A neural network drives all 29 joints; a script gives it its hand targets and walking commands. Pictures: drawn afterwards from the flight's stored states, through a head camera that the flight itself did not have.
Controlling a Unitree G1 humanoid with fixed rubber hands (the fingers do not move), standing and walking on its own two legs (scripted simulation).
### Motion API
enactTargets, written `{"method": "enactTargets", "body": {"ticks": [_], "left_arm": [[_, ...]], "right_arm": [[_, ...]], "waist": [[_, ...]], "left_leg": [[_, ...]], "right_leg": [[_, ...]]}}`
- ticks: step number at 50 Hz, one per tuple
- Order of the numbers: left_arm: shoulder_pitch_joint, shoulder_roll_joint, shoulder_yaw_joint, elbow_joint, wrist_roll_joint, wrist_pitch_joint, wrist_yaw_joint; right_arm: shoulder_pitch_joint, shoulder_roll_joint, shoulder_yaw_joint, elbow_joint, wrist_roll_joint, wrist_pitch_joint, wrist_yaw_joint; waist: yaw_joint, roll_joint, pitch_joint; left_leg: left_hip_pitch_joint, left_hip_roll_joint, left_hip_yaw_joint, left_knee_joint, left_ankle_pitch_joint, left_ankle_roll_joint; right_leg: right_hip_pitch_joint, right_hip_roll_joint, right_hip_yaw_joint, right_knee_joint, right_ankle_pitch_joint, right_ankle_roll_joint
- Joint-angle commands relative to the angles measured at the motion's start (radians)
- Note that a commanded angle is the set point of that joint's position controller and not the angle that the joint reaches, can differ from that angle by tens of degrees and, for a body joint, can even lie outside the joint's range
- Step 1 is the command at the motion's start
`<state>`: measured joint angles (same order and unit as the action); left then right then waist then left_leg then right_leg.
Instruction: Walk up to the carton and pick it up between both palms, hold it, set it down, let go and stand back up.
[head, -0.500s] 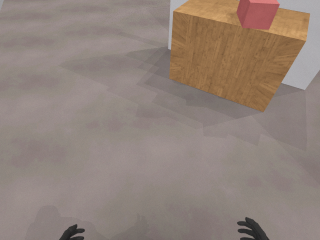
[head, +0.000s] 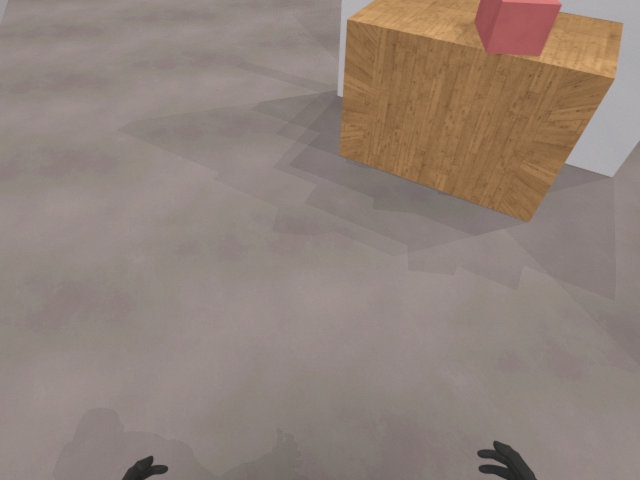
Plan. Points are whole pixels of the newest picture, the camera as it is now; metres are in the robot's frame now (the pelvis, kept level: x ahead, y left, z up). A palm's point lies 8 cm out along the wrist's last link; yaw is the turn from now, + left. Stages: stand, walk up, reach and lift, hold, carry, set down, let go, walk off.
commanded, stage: stand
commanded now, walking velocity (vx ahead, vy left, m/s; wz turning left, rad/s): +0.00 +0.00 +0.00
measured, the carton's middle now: (512, 14) +1.53 -0.70 -0.03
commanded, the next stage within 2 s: none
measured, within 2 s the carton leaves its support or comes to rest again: neither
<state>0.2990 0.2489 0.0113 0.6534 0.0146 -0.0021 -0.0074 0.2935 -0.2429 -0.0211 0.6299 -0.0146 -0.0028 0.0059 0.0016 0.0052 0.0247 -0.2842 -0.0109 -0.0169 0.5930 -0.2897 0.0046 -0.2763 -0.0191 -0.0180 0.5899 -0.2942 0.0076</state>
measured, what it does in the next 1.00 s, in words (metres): stands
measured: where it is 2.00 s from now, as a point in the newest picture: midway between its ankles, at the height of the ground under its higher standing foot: outside the picture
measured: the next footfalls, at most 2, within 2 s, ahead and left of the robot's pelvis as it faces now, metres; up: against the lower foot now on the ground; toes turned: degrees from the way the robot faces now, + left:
none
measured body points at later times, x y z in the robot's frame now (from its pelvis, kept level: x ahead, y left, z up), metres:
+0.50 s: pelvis +0.00 +0.00 +0.00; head +0.01 +0.00 +0.45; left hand +0.11 +0.25 -0.11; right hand +0.12 -0.26 -0.10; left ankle +0.02 +0.12 -0.73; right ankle +0.01 -0.12 -0.73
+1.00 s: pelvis +0.00 +0.00 +0.00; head +0.00 +0.00 +0.45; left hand +0.09 +0.25 -0.11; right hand +0.11 -0.26 -0.11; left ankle +0.02 +0.12 -0.73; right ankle +0.01 -0.12 -0.73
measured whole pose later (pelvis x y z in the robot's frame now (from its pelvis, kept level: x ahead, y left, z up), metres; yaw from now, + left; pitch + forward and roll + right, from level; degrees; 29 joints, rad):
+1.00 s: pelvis +0.00 +0.00 +0.00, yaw +0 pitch -1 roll +0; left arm 0.32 0.26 0.00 0.70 0.01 0.00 -0.01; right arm 0.31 -0.25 -0.01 0.68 -0.01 0.00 0.00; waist 0.01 0.00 0.01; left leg -0.26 -0.01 -0.02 0.56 -0.28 0.00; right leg -0.26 -0.02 -0.02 0.56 -0.29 0.00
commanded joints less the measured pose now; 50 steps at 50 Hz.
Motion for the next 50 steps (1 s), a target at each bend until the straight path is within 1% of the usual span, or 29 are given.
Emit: {"method": "enactTargets", "body": {"ticks": [1,4,6,8,10,11,12,13,15,16,18,20,22,24,26,28,30,32,35,36,38,40,41,43,44,46,47,49,50], "left_arm": [[-0.017,0.126,0.040,-0.090,-0.001,-0.023,0.005],[-0.009,0.122,0.042,-0.088,0.001,-0.021,0.006],[-0.008,0.120,0.041,-0.077,-0.003,-0.021,0.006],[-0.013,0.122,0.039,-0.079,-0.003,-0.021,0.007],[-0.016,0.128,0.040,-0.080,-0.001,-0.021,0.007],[-0.013,0.126,0.039,-0.077,-0.002,-0.020,0.008],[-0.013,0.122,0.038,-0.075,-0.003,-0.020,0.008],[-0.010,0.120,0.037,-0.078,-0.004,-0.019,0.008],[-0.013,0.125,0.039,-0.078,-0.002,-0.020,0.008],[-0.007,0.125,0.038,-0.073,-0.003,-0.020,0.008],[-0.006,0.128,0.038,-0.074,-0.005,-0.019,0.009],[-0.012,0.133,0.040,-0.072,-0.003,-0.016,0.009],[-0.010,0.129,0.036,-0.066,-0.003,-0.017,0.009],[-0.009,0.131,0.035,-0.067,-0.004,-0.018,0.009],[-0.010,0.128,0.035,-0.066,-0.004,-0.017,0.008],[-0.006,0.127,0.037,-0.064,-0.003,-0.017,0.007],[-0.007,0.134,0.039,-0.063,-0.004,-0.018,0.007],[-0.011,0.132,0.036,-0.063,-0.006,-0.017,0.007],[-0.003,0.133,0.035,-0.059,-0.005,-0.015,0.007],[0.004,0.134,0.035,-0.055,-0.003,-0.015,0.007],[-0.006,0.138,0.038,-0.059,-0.005,-0.015,0.007],[0.000,0.130,0.035,-0.053,-0.005,-0.015,0.007],[0.004,0.136,0.035,-0.052,-0.004,-0.015,0.007],[0.009,0.138,0.034,-0.049,-0.003,-0.017,0.007],[0.007,0.139,0.034,-0.047,-0.003,-0.018,0.007],[0.012,0.135,0.034,-0.044,-0.003,-0.018,0.008],[0.012,0.140,0.034,-0.040,-0.002,-0.019,0.008],[0.012,0.137,0.033,-0.041,-0.004,-0.019,0.008],[0.014,0.136,0.033,-0.041,-0.006,-0.018,0.009]], "right_arm": [[-0.010,-0.124,-0.038,-0.093,0.001,-0.024,-0.006],[-0.016,-0.127,-0.040,-0.092,0.000,-0.024,-0.006],[-0.011,-0.121,-0.038,-0.089,0.003,-0.023,-0.006],[-0.015,-0.126,-0.039,-0.083,0.000,-0.022,-0.007],[-0.001,-0.121,-0.038,-0.081,0.001,-0.023,-0.006],[0.000,-0.119,-0.037,-0.079,0.001,-0.023,-0.006],[-0.006,-0.125,-0.038,-0.075,0.003,-0.022,-0.007],[-0.001,-0.126,-0.038,-0.078,0.004,-0.022,-0.007],[-0.010,-0.125,-0.037,-0.079,0.002,-0.024,-0.009],[-0.011,-0.125,-0.036,-0.076,0.003,-0.023,-0.008],[-0.001,-0.127,-0.035,-0.073,0.001,-0.023,-0.009],[0.000,-0.125,-0.034,-0.072,0.003,-0.023,-0.009],[-0.013,-0.130,-0.034,-0.073,0.003,-0.021,-0.009],[-0.009,-0.128,-0.032,-0.075,0.003,-0.021,-0.010],[-0.001,-0.129,-0.031,-0.072,0.003,-0.020,-0.010],[-0.007,-0.131,-0.032,-0.069,0.003,-0.020,-0.011],[0.000,-0.128,-0.029,-0.067,0.004,-0.022,-0.011],[-0.010,-0.136,-0.031,-0.068,0.003,-0.023,-0.010],[-0.006,-0.135,-0.032,-0.064,0.004,-0.020,-0.009],[-0.005,-0.134,-0.030,-0.062,0.004,-0.020,-0.008],[0.001,-0.132,-0.031,-0.057,0.005,-0.019,-0.007],[0.000,-0.133,-0.033,-0.055,0.004,-0.020,-0.007],[0.004,-0.136,-0.032,-0.051,0.005,-0.020,-0.006],[0.004,-0.135,-0.030,-0.049,0.004,-0.023,-0.007],[0.008,-0.136,-0.030,-0.048,0.002,-0.024,-0.008],[0.003,-0.135,-0.029,-0.048,0.003,-0.024,-0.009],[0.010,-0.130,-0.028,-0.045,0.003,-0.025,-0.009],[0.009,-0.137,-0.030,-0.043,0.003,-0.024,-0.010],[0.006,-0.134,-0.028,-0.042,0.005,-0.023,-0.010]], "waist": [[0.000,-0.002,-0.036],[0.006,-0.003,-0.040],[0.003,-0.014,-0.040],[0.003,-0.001,-0.042],[-0.002,-0.004,-0.034],[-0.002,-0.009,-0.029],[0.001,0.002,-0.019],[0.000,-0.012,-0.025],[0.005,0.002,-0.023],[0.002,-0.004,-0.020],[0.002,-0.011,-0.029],[0.001,0.005,-0.030],[0.004,-0.003,-0.037],[0.002,0.009,-0.029],[0.002,-0.008,-0.028],[0.003,0.003,-0.016],[0.000,0.002,-0.042],[0.002,0.006,-0.025],[0.005,-0.009,-0.018],[0.005,-0.004,-0.009],[0.001,-0.021,-0.009],[0.003,-0.021,-0.002],[0.000,-0.024,-0.004],[0.004,0.002,-0.010],[0.002,-0.002,-0.019],[0.009,0.012,-0.026],[0.002,-0.006,-0.038],[0.004,0.010,-0.026],[0.004,0.000,-0.013]], "left_leg": [[-0.006,0.079,-0.092,-0.111,0.068,0.028],[-0.003,0.084,-0.096,-0.111,0.072,0.028],[0.008,0.081,-0.090,-0.110,0.072,0.029],[0.012,0.083,-0.092,-0.110,0.080,0.028],[0.004,0.080,-0.091,-0.107,0.095,0.028],[0.006,0.084,-0.095,-0.113,0.092,0.030],[0.001,0.084,-0.094,-0.115,0.092,0.029],[0.000,0.086,-0.098,-0.113,0.098,0.030],[0.007,0.086,-0.094,-0.112,0.126,0.027],[0.008,0.084,-0.090,-0.109,0.135,0.026],[0.018,0.084,-0.093,-0.109,0.129,0.029],[0.007,0.083,-0.097,-0.119,0.111,0.030],[0.015,0.082,-0.092,-0.114,0.118,0.027],[0.014,0.080,-0.089,-0.116,0.108,0.026],[0.005,0.084,-0.095,-0.119,0.096,0.029],[0.010,0.084,-0.095,-0.118,0.101,0.030],[0.023,0.086,-0.093,-0.118,0.113,0.027],[0.007,0.087,-0.097,-0.122,0.104,0.027],[-0.001,0.081,-0.101,-0.130,0.063,0.028],[0.001,0.083,-0.102,-0.136,0.054,0.029],[-0.003,0.079,-0.099,-0.134,0.038,0.025],[0.000,0.080,-0.102,-0.137,0.018,0.026],[0.002,0.080,-0.104,-0.139,0.018,0.025],[0.007,0.082,-0.101,-0.140,0.046,0.026],[0.004,0.083,-0.104,-0.140,0.058,0.027],[0.007,0.085,-0.098,-0.135,0.075,0.027],[0.016,0.086,-0.099,-0.135,0.073,0.027],[0.003,0.084,-0.099,-0.135,0.068,0.026],[0.004,0.082,-0.097,-0.134,0.072,0.026]], "right_leg": [[0.007,-0.072,0.091,-0.109,0.054,-0.041],[0.014,-0.068,0.082,-0.105,0.055,-0.035],[0.002,-0.073,0.088,-0.113,0.055,-0.040],[0.009,-0.070,0.087,-0.113,0.057,-0.039],[0.009,-0.073,0.086,-0.115,0.078,-0.035],[0.009,-0.072,0.089,-0.113,0.074,-0.037],[-0.001,-0.069,0.089,-0.114,0.076,-0.038],[0.014,-0.070,0.083,-0.113,0.081,-0.038],[0.017,-0.070,0.085,-0.107,0.107,-0.036],[0.010,-0.070,0.084,-0.110,0.116,-0.034],[0.015,-0.070,0.086,-0.113,0.102,-0.037],[0.027,-0.071,0.090,-0.110,0.092,-0.039],[0.020,-0.070,0.090,-0.115,0.105,-0.039],[0.016,-0.071,0.088,-0.116,0.093,-0.038],[0.019,-0.070,0.091,-0.122,0.079,-0.040],[0.012,-0.071,0.093,-0.126,0.083,-0.039],[0.027,-0.070,0.085,-0.116,0.106,-0.036],[0.030,-0.069,0.085,-0.117,0.086,-0.037],[0.014,-0.066,0.088,-0.129,0.050,-0.035],[0.005,-0.068,0.091,-0.132,0.040,-0.034],[0.000,-0.068,0.091,-0.145,0.020,-0.038],[-0.014,-0.072,0.098,-0.152,-0.008,-0.040],[-0.018,-0.071,0.099,-0.147,-0.001,-0.041],[-0.007,-0.068,0.094,-0.138,0.029,-0.037],[0.010,-0.066,0.094,-0.134,0.044,-0.037],[0.015,-0.070,0.092,-0.132,0.061,-0.037],[0.019,-0.071,0.091,-0.134,0.059,-0.036],[0.020,-0.070,0.093,-0.135,0.056,-0.034],[0.011,-0.071,0.092,-0.137,0.056,-0.036]]}}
